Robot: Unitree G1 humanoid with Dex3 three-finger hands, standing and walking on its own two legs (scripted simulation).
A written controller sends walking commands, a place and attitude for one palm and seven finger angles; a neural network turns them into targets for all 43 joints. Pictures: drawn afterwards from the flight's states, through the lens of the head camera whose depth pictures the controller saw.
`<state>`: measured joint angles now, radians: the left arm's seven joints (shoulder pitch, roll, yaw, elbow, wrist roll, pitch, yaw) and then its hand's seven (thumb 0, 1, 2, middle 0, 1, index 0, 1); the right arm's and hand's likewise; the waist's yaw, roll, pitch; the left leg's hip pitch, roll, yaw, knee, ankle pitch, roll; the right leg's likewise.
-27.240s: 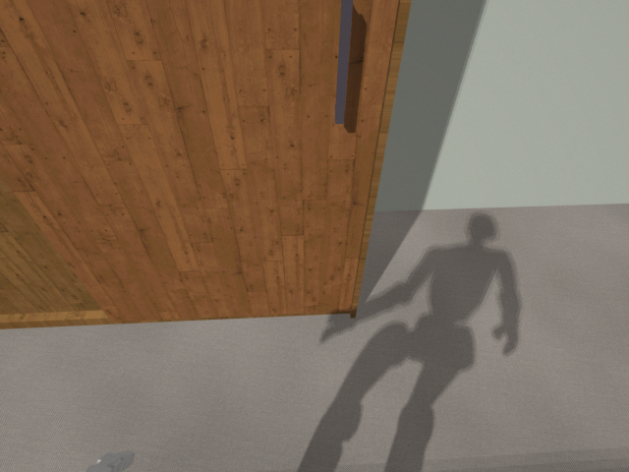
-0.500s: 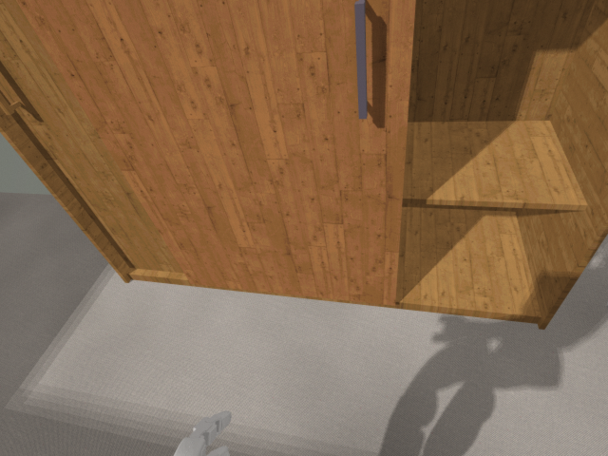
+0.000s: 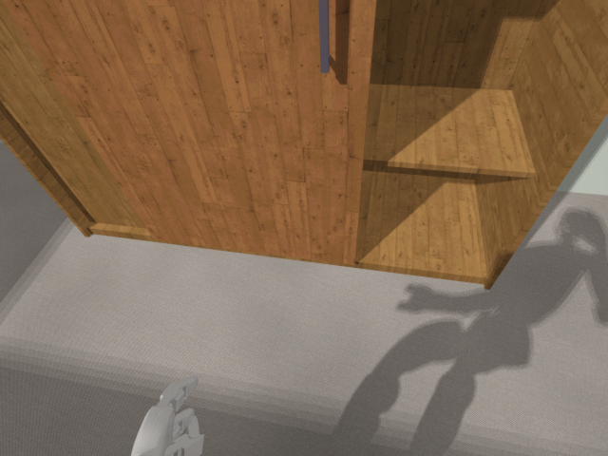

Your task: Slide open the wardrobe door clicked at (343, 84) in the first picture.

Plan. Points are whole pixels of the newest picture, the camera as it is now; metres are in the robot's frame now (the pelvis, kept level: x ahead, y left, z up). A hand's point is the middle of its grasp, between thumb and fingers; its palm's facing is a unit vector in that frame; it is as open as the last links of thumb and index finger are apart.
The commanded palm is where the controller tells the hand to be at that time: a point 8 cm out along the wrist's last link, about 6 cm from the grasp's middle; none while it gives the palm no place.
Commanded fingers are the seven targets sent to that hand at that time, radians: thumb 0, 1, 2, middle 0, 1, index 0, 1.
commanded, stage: stop stepping back and stand still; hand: right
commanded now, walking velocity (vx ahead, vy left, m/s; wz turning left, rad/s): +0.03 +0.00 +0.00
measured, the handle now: (325, 12) +0.84 +0.00 +0.18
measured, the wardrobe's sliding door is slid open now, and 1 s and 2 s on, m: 0.48 0.48 0.48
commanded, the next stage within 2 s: let the arm hang, fingers relaxed in 0.78 s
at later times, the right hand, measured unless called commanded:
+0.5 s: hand out of the picture +0.28 -0.30 +0.17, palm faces +0.40 +0.75 -0.52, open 7.4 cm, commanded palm +0.21 -0.33 +0.18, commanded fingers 0.00 -0.90 -0.90 0.20 0.30 0.20 0.30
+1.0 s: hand (564, 329) +0.29 -0.31 +0.00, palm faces +0.16 +0.87 -0.47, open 7.4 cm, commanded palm none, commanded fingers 0.00 -0.90 -0.90 0.20 0.30 0.20 0.30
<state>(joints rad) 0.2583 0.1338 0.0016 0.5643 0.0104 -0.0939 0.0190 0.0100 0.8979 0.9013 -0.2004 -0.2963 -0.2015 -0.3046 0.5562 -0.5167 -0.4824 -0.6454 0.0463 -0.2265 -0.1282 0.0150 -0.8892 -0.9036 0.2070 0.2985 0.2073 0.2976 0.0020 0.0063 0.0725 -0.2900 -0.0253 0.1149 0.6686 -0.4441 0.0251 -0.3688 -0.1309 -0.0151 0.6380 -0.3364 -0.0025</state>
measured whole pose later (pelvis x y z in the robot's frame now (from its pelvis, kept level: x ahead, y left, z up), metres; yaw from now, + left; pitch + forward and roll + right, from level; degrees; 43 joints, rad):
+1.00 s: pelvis +0.07 -0.05 +0.00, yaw -1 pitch +4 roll +1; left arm 0.14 0.31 0.01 0.73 0.01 -0.05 -0.01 0.01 0.90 0.90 -0.20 -0.30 -0.20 -0.30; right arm 0.27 -0.38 -0.15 0.18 -0.02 -0.05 -0.03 0.00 -0.90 -0.90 0.20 0.30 0.20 0.30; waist -0.01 -0.06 -0.04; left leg -0.29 0.04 0.04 0.56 -0.34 -0.03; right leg -0.31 0.03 -0.07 0.58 -0.34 -0.07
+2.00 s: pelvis +0.05 -0.07 +0.01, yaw +0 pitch +0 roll +0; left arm 0.25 0.16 0.00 1.12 0.02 0.00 0.03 0.00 0.91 0.90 -0.20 -0.30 -0.20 -0.30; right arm 0.25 -0.15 0.01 1.13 -0.02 0.00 -0.03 0.00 -0.92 -0.90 0.19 0.30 0.20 0.30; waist 0.00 0.00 0.05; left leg -0.19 0.06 0.01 0.41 -0.22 -0.05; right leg -0.19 0.06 -0.10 0.41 -0.22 -0.09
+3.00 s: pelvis +0.07 -0.08 +0.01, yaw +0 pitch -1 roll +0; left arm 0.24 0.15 -0.01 1.14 0.02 -0.01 0.04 0.00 0.91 0.90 -0.20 -0.30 -0.20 -0.30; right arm 0.25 -0.15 0.01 1.15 -0.01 0.00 -0.03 0.00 -0.91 -0.90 0.19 0.30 0.20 0.29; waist 0.00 0.02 0.06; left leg -0.13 0.08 0.01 0.38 -0.24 -0.07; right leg -0.13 0.07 -0.10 0.37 -0.24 -0.10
